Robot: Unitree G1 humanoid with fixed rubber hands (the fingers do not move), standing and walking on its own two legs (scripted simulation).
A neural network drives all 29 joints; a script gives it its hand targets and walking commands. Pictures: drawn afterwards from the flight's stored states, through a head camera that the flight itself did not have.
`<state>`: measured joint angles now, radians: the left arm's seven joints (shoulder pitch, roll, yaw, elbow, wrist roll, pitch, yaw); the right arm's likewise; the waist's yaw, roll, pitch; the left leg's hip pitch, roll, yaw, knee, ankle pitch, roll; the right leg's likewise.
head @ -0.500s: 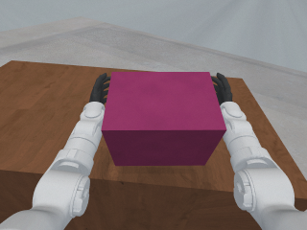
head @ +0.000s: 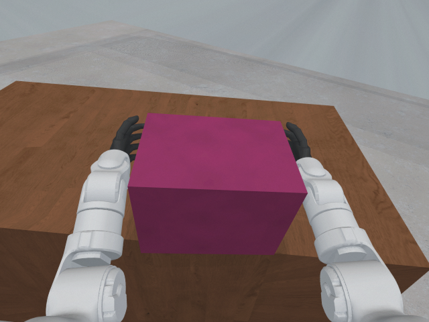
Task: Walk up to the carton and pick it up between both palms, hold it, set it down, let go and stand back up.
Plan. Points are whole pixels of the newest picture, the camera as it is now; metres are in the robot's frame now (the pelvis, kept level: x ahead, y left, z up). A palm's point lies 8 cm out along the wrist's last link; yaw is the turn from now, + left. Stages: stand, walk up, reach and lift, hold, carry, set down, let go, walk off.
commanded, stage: reach and lift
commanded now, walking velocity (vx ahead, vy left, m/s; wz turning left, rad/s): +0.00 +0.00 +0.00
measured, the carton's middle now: (212, 185) +0.33 +0.01 +0.12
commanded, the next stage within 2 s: hold in 0.42 s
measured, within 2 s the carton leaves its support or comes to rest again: neither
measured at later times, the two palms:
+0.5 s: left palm (114, 157) +0.36 +0.20 +0.16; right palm (291, 148) +0.39 -0.15 +0.18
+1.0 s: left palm (113, 119) +0.35 +0.18 +0.25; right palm (316, 118) +0.37 -0.16 +0.26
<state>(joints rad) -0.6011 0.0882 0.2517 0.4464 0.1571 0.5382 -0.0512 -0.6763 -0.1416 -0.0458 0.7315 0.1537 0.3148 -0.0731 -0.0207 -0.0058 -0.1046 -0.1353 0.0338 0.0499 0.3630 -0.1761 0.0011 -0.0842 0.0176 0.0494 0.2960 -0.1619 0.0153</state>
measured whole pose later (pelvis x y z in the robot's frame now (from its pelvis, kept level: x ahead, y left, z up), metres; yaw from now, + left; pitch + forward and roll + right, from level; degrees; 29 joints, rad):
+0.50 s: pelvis +0.01 +0.00 +0.00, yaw +0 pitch -3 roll -1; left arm -0.50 0.05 0.27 0.16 0.16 0.58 -0.01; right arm -0.66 -0.12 -0.05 0.54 0.24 0.32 -0.10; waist -0.02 -0.04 -0.03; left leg -0.11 0.03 0.05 0.34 -0.18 0.00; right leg -0.05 0.01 0.05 0.28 -0.16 0.01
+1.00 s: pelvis +0.01 +0.00 +0.00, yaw +0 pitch -3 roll -1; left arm -0.61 0.05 0.29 0.15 0.15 0.59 0.01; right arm -0.72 -0.16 -0.06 0.48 0.20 0.34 -0.08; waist -0.05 -0.02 -0.14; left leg -0.10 0.03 0.05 0.34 -0.18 0.00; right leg -0.05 0.01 0.05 0.27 -0.16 0.01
